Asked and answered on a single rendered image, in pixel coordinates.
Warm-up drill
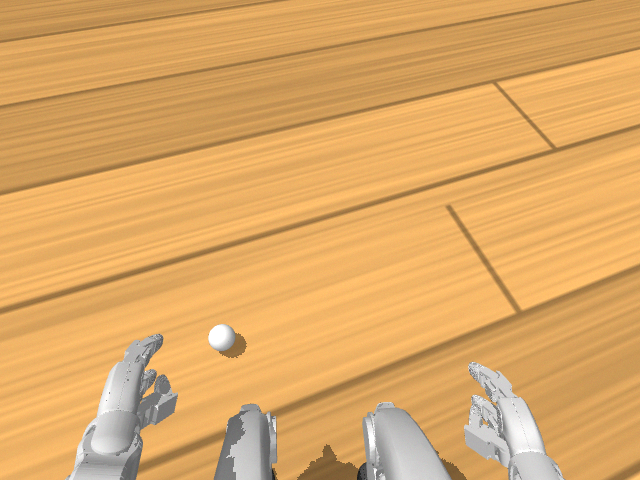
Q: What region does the right robot arm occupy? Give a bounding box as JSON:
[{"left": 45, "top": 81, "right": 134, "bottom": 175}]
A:
[{"left": 508, "top": 452, "right": 565, "bottom": 480}]

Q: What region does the right robot hand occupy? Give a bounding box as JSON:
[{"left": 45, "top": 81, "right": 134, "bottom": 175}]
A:
[{"left": 464, "top": 362, "right": 547, "bottom": 468}]

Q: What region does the ball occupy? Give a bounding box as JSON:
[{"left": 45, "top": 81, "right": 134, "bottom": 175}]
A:
[{"left": 208, "top": 324, "right": 235, "bottom": 351}]

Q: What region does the left robot hand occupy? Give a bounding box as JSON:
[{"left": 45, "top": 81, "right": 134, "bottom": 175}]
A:
[{"left": 96, "top": 334, "right": 178, "bottom": 430}]

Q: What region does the left robot arm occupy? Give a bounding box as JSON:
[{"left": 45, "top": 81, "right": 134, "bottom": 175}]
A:
[{"left": 65, "top": 411, "right": 143, "bottom": 480}]

